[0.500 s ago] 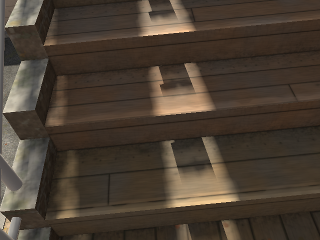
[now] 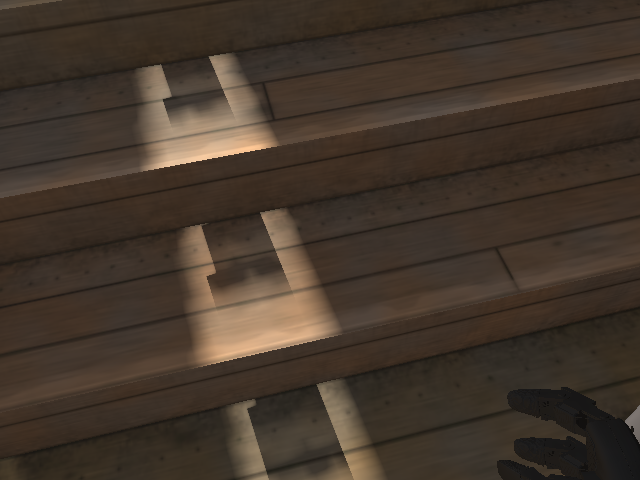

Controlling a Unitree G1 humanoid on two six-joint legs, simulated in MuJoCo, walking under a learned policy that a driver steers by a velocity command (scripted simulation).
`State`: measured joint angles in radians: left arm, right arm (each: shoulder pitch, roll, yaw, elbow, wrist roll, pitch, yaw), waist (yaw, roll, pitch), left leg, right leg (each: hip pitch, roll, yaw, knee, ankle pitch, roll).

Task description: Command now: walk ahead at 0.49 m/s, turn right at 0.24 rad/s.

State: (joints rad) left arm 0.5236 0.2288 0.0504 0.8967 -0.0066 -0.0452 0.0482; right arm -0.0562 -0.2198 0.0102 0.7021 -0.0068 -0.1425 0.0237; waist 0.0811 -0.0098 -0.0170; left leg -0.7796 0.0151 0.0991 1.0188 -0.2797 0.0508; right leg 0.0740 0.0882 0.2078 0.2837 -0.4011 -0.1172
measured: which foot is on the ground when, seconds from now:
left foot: down 0.00-0.00, up 0.02-0.06, down 0.08-0.40, up 0.42-0.92, down 0.94-1.00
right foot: down 0.00-0.06, up 0.08-0.38, down 0.40-0.98, up 1.00-1.00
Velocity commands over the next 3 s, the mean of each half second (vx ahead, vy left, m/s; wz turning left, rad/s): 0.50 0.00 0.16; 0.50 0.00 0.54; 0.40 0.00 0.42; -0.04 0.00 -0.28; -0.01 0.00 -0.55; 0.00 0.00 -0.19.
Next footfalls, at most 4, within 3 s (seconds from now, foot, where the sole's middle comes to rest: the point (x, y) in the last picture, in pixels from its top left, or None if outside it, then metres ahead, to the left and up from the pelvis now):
0.08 left None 0.14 0.11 -0.77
0.40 right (408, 456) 0.46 -0.07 -0.60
0.94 left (234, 295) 0.67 0.26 -0.44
1.40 right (286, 98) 1.02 0.19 -0.27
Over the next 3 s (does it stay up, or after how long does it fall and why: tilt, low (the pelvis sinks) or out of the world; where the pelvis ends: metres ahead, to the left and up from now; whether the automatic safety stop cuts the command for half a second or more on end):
stays up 0.75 0.18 0.33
